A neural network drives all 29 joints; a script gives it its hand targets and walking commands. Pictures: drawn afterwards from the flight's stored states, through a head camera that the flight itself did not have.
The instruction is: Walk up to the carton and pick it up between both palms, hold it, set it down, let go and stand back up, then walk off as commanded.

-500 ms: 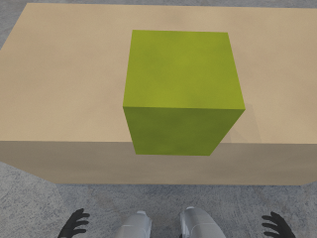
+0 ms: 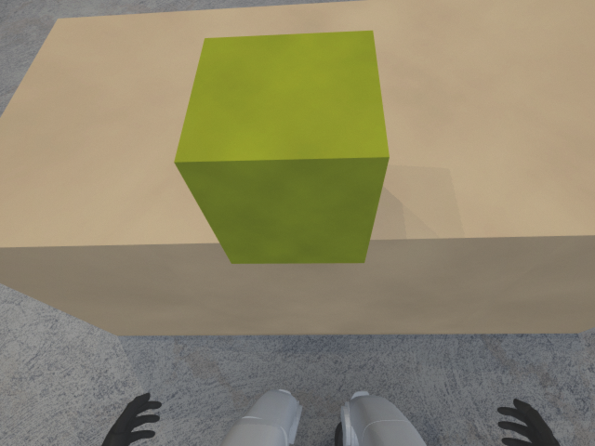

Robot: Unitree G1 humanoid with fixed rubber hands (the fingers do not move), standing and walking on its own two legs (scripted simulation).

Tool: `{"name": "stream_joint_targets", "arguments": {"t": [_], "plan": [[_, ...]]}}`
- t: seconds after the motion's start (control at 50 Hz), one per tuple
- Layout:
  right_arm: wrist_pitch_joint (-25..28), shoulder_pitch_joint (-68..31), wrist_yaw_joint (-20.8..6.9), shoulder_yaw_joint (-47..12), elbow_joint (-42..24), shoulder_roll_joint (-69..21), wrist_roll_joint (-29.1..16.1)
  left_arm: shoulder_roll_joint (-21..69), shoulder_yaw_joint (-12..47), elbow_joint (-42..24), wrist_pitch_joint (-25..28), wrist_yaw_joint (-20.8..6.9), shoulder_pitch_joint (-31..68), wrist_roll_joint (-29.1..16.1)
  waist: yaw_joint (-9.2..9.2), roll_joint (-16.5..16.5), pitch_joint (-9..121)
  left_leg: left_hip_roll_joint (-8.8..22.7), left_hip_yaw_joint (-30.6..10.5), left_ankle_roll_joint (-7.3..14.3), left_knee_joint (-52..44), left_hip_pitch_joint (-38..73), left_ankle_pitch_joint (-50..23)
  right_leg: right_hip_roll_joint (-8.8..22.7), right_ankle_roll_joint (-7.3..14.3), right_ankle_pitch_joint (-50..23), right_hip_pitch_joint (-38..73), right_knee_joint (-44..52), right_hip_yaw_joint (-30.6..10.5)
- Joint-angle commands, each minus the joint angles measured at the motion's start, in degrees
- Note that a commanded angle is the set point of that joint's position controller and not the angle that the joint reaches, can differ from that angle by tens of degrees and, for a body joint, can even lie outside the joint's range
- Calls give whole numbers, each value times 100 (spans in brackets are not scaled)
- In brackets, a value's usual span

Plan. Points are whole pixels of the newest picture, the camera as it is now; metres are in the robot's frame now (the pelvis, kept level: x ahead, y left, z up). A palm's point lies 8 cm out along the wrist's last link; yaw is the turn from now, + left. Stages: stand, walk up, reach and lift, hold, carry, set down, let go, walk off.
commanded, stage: walk off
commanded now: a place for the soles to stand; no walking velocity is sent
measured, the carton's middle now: (292, 162) +0.47 +0.03 +0.06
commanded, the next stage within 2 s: none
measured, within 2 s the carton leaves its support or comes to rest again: neither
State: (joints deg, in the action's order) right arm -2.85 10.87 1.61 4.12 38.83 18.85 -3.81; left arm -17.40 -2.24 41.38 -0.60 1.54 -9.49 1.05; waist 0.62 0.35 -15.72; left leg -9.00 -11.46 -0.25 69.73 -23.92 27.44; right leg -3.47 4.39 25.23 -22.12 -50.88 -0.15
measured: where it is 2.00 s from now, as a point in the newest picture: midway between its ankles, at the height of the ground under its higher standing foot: outside the picture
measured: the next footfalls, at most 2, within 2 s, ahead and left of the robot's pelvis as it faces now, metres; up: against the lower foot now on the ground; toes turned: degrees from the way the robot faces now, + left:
left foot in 0.28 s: -0.02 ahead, +0.18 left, +0.00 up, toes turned -10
right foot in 0.90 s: -0.17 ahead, -0.08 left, +0.00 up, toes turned +6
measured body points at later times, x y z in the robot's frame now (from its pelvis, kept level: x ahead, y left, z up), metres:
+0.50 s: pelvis -0.10 +0.11 +0.00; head -0.01 +0.15 +0.44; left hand +0.02 +0.38 -0.15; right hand +0.00 -0.20 -0.08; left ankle -0.06 +0.19 -0.70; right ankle -0.08 -0.07 -0.64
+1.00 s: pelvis -0.22 +0.02 -0.01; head -0.16 +0.01 +0.43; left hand -0.12 +0.32 -0.13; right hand -0.12 -0.28 -0.13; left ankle -0.11 +0.18 -0.67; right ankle -0.21 -0.08 -0.70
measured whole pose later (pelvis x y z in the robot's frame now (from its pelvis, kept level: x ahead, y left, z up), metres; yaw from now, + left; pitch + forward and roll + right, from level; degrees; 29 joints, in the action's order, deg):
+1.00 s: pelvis -0.22 +0.02 -0.01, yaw -1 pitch -10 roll +0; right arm -3.3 10.7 2.2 4.0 41.3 19.0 -3.8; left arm -19.8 -2.9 45.8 -2.5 0.2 -10.3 1.0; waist 0.5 0.7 -18.4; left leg -8.2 -15.1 -0.4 61.3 -26.8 24.4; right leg -5.1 1.6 29.0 -15.0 -53.9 -4.2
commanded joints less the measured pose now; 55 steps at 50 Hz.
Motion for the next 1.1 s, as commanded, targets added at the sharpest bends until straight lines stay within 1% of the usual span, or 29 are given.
{"name": "stream_joint_targets", "arguments": {"t": [0.0, 0.1, 0.16, 0.2, 0.22, 0.24, 0.26, 0.28, 0.3, 0.32, 0.34, 0.36, 0.38, 0.42, 0.46, 0.54, 0.64, 0.7, 0.78, 0.82, 0.84, 0.86, 0.88, 0.9, 0.92, 0.94, 0.98, 1.02, 1.08], "plan": [[91, 257, 203, 363, -109, 1596, 472, -1745, -648, -654, 140, 183, -331, -12, -268, -301, 1735, 203, -214, -102, 607, -1308, 374, 2050, 164, -4692, 2251, 1914, -2550], [108, 265, 189, 381, -153, 1615, 465, -1794, -641, -755, 102, 151, -218, 38, -263, -315, 1638, 366, -117, -73, 457, -1102, 672, 2292, 806, -3964, 1720, 1946, -2601], [165, 293, 143, 373, -184, 1610, 448, -1858, -627, -803, 78, 118, -111, 65, -223, -491, 1578, 643, 62, 80, -65, -842, 975, 2436, 1200, -3741, 1347, 1802, -2403], [221, 560, 102, 383, -110, 1643, 456, -1887, -604, -838, 56, 105, 67, 57, -53, -548, 1680, 864, 170, 231, -913, -323, 944, 2394, 1073, -3670, 975, 1494, -2131], [268, 851, 88, 382, -20, 1603, 483, -1875, -579, -855, 36, 76, 263, 40, 149, -538, 1771, 963, 189, 351, -1923, 297, 601, 2150, 809, -3656, 659, 1118, -1712], [326, 1246, 50, 391, 95, 1554, 538, -1836, -561, -878, -7, 45, 421, 8, 391, -378, 1977, 1007, 172, 473, -3225, 1192, -121, 1753, 412, -3308, 167, 538, -1186], [351, 1209, 23, 405, 82, 1661, 636, -1653, -514, -786, -57, 39, 277, 19, 390, 310, 1848, 1185, -424, 529, -3988, 1405, -923, 1027, 74, -1982, -383, -283, -724], [358, 889, 19, 404, -32, 1968, 715, -1317, -462, -779, -103, 50, 109, -6, 126, 1503, 1760, 2209, -2235, 725, -3959, 1444, -3074, -73, -281, 952, -1367, -1254, -497], [326, 652, 59, 497, -173, 2364, 673, -1586, -581, -835, -115, 117, 405, -23, 352, 1348, 1860, 2751, -3249, 1144, -4327, 1096, -3688, -546, -373, 1461, -1298, -2068, -1113], [336, 450, 157, 496, -270, 2320, 654, -1777, -621, -767, -108, 144, 564, -19, 333, 886, 1678, 2732, -3359, 985, -4528, 887, -3416, -624, -351, 1299, -1167, -2349, -1465], [348, 282, 207, 461, -301, 2155, 669, -1835, -634, -600, -108, 137, 510, -70, 230, 693, 1396, 2476, -2949, 739, -4448, 926, -3270, -612, -342, 959, -1289, -2364, -1552], [367, 150, 209, 408, -260, 1981, 654, -1761, -617, -391, -127, 125, 331, -102, 125, 744, 1198, 2260, -2510, 530, -4203, 1079, -3386, -578, -349, 678, -1496, -2380, -1594], [382, 119, 205, 373, -235, 1810, 621, -1684, -601, -265, -143, 101, 130, -81, 76, 792, 1237, 2179, -2308, 450, -3980, 1340, -3521, -523, -349, 486, -1596, -2398, -1532], [396, 254, 208, 386, -205, 1733, 587, -1649, -598, -210, -149, 81, 37, -67, 129, 677, 1441, 2118, -2231, 392, -3873, 1756, -3587, -481, -335, 368, -1634, -2384, -1427], [410, 357, 221, 442, -166, 1768, 582, -1679, -602, -208, -173, 74, 62, -67, 139, 591, 1459, 2139, -2279, 406, -3984, 1855, -3265, -440, -351, 271, -1613, -2346, -1370], [412, 287, 225, 476, -112, 1818, 570, -1736, -596, -147, -205, 62, 46, -44, 147, 618, 1229, 2230, -2512, 545, -4317, 1547, -2313, -391, -365, 171, -1488, -2302, -1295], [388, 150, 213, 480, -119, 1893, 578, -1799, -609, -152, -233, 30, -13, -17, 149, 683, 1160, 2370, -2767, 1067, -4548, 982, -1306, -316, -338, 289, -1118, -2406, -1167], [370, 12, 201, 473, -213, 1911, 610, -1801, -627, -191, -224, -6, -157, 10, 96, 793, 1238, 2448, -2721, 1361, -4493, 642, -1324, -210, -332, 422, -729, -2314, -965], [312, -281, 194, 493, -286, 2014, 665, -1817, -633, -190, -181, -62, -394, -7, -57, 1143, 1320, 2494, -2433, 1411, -4464, 215, -1593, 89, -313, 643, -15, -1232, -635], [254, -578, 191, 499, -291, 2022, 673, -1801, -632, -45, -128, -93, -596, -21, -258, 1200, 1308, 2264, -1902, 1162, -4230, -256, -1629, 297, -223, 596, 732, 109, -541], [202, -797, 195, 504, -283, 2033, 665, -1756, -629, 128, -98, -112, -887, -32, -495, 1179, 1316, 1945, -1416, 883, -3849, -693, -1462, 377, -140, 332, 1368, 1201, -508], [148, -889, 220, 487, -281, 1886, 655, -1787, -651, 269, -56, -122, -1155, -10, -668, 662, 1130, 1359, -1157, 667, -2804, -1196, -1127, 476, -168, 401, 1679, 2053, -1000], [123, -543, 240, 402, -203, 1545, 531, -2049, -675, 140, -32, -99, -858, 48, -513, -996, 878, 123, -304, 385, -1081, -1426, -106, 1239, -96, 129, 967, 3012, -2365], [101, -340, 286, 418, -131, 1527, 505, -2358, -664, -155, -38, -71, -275, 30, -296, -836, 767, -333, -386, 120, -297, -1274, 867, 2144, 128, -566, -46, 3259, -3624], [82, -500, 297, 511, -88, 1756, 528, -2473, -668, -279, -49, -52, -10, 66, -413, -652, 596, -282, -766, 79, 124, -974, 842, 2352, 278, -428, -624, 3566, -4093], [100, -471, 287, 491, 43, 1797, 506, -2353, -622, -311, -16, 24, 216, 68, -293, -414, 349, -276, -918, 115, 301, -956, 506, 2179, 36, -459, -734, 3570, -3912], [97, 212, 225, 489, 305, 1887, 436, -2086, -621, -340, 33, 53, 662, 35, 8, -459, 453, -194, -737, 22, 468, -1053, -27, 1819, -111, -524, -133, 3169, -3106], [100, 405, 189, 475, 294, 1880, 444, -1953, -648, -377, 57, 49, 565, 26, -44, -594, 823, -160, -553, -66, 517, -1200, -30, 1775, -100, -1057, 637, 2864, -2937], [130, 495, 206, 429, 199, 1802, 453, -1875, -662, -430, 91, 77, 117, -2, -204, -523, 1533, -37, -448, -148, 547, -1400, 187, 1921, 80, -2509, 1862, 2324, -2931]]}}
